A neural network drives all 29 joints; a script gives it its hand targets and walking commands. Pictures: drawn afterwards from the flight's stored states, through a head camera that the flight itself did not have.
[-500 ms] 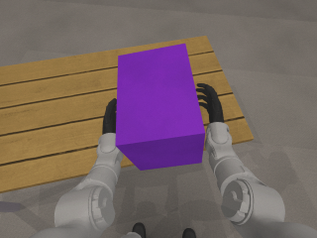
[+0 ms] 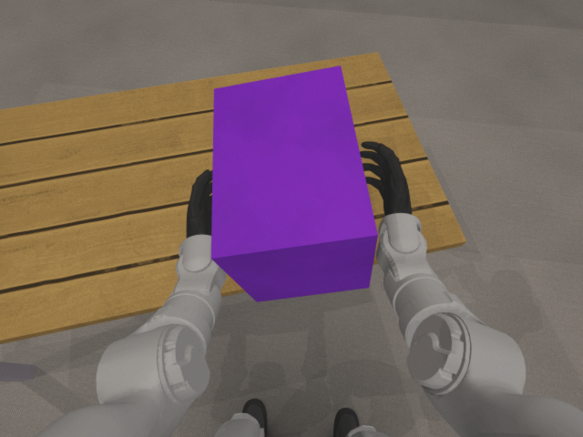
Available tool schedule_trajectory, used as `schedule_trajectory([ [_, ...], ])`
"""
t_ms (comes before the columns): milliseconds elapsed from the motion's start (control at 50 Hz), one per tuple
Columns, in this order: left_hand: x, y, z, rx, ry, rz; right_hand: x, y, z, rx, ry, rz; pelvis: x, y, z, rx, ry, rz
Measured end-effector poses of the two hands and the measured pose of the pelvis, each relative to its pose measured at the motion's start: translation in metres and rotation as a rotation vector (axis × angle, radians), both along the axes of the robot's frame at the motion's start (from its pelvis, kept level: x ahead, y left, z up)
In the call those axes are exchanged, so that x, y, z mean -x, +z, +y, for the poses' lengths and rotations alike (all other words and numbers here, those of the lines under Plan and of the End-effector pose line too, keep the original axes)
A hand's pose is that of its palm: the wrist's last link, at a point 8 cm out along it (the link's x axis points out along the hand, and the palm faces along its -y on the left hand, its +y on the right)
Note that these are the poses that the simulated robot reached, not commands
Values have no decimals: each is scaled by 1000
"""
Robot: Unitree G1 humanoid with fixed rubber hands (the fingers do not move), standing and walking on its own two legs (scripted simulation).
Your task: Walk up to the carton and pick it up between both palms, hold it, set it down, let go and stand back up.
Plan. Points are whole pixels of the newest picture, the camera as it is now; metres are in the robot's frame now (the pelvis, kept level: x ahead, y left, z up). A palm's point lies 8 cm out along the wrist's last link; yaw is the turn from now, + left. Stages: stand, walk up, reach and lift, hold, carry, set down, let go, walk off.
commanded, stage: set down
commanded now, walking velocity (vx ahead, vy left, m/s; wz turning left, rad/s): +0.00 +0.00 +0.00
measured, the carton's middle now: (295, 193) +0.45 +0.03 -0.04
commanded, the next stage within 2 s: none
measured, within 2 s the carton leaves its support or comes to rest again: rests again in 0.24 s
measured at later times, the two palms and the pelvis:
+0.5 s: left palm (207, 228) +0.38 +0.16 -0.03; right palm (396, 208) +0.42 -0.11 -0.01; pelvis +0.00 +0.00 -0.01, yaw +0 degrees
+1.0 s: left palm (202, 217) +0.40 +0.17 -0.03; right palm (396, 209) +0.42 -0.11 -0.02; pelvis -0.01 +0.00 -0.02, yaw -2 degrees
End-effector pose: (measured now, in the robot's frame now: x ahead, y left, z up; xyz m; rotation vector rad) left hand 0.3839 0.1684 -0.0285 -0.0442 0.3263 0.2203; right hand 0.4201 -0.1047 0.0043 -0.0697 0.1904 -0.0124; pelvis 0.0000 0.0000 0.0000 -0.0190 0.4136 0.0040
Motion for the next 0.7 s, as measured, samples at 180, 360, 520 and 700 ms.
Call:
schedule_trajectory([
  [180,1,-2,-2,6,2,-14,3,-6,-3,-2,-5,3,2,-2,0,-2,-2,3],
  [360,1,-4,-5,17,8,-28,4,-11,-6,-1,-6,9,4,-5,-1,-4,-2,10],
  [520,0,-5,-6,22,10,-42,4,-14,-8,1,-9,18,5,-6,-2,-5,-2,14],
  [700,-4,-7,-8,20,-4,-57,9,-26,-12,-7,-29,55,6,-9,-2,-4,-3,26],
])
